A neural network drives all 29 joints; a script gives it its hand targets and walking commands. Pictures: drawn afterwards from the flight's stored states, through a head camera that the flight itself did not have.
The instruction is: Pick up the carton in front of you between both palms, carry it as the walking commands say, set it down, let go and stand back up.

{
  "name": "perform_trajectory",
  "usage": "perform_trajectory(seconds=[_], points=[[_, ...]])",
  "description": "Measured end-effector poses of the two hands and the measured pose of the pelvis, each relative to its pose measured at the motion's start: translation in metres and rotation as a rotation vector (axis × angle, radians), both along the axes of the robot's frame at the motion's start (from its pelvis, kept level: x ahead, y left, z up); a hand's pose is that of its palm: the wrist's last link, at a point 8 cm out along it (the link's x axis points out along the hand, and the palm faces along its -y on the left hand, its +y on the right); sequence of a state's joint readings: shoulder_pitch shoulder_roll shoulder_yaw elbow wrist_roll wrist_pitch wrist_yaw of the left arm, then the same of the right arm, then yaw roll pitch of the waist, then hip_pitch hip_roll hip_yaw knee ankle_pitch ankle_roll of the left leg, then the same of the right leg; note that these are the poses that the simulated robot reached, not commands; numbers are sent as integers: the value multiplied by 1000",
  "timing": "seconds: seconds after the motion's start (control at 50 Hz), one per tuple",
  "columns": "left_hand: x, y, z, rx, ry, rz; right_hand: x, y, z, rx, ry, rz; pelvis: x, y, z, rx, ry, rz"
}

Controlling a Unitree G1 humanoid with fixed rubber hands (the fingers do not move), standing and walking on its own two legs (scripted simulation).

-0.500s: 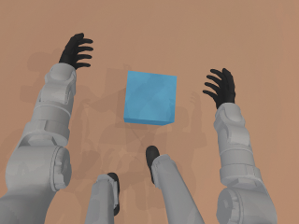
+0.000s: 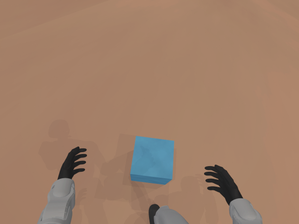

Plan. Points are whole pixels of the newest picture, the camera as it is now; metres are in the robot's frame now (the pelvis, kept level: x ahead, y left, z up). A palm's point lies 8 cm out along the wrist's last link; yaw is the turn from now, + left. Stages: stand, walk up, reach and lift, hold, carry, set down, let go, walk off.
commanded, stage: let go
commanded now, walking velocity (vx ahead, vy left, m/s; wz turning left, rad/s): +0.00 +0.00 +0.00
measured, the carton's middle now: (151, 161) +0.41 -0.10 -0.63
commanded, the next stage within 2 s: stand in 0.76 s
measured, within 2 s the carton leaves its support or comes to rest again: neither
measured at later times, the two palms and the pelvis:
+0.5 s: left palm out of the picture +0.18 +0.28 -0.04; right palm (219, 196) +0.18 -0.19 -0.04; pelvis +0.02 +0.04 +0.02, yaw -1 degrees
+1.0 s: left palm out of the picture +0.14 +0.31 -0.05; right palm (243, 207) +0.15 -0.27 -0.08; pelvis +0.02 +0.01 +0.02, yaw +0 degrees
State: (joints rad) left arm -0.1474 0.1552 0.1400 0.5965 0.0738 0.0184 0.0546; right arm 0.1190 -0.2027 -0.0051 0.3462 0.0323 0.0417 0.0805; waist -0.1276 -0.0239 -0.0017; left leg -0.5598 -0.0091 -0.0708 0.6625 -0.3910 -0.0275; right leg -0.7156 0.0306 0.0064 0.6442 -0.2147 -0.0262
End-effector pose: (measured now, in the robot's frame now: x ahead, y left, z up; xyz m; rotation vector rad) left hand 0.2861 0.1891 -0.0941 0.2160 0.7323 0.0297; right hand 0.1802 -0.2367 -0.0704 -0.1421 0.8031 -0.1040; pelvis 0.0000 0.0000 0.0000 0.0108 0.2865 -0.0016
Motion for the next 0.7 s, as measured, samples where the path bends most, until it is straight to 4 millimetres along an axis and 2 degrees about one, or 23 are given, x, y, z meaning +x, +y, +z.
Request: perform_trajectory(seconds=[0.14, 0.32, 0.4, 0.52, 0.7], points=[[-34, 23, 19, -4, 17, 3, -16, 13, 18, -4, 7, -10, 12, 10, 14, -15, -124, -10], [-86, 69, 44, 5, 38, 44, -4, 35, 25, -5, -14, 24, 20, 32, 23, -34, -244, -9], [-102, 83, 50, 2, 49, 58, 0, 43, 25, -7, -15, 39, 22, 38, 24, -38, -286, -4], [-110, 88, 48, 1, 51, 68, 2, 41, 26, -45, 5, 31, 21, 42, 22, -39, -319, -11], [-101, 70, 48, -1, 36, 51, -5, 23, 25, -70, 21, -10, 18, 33, 19, -36, -332, -23]])
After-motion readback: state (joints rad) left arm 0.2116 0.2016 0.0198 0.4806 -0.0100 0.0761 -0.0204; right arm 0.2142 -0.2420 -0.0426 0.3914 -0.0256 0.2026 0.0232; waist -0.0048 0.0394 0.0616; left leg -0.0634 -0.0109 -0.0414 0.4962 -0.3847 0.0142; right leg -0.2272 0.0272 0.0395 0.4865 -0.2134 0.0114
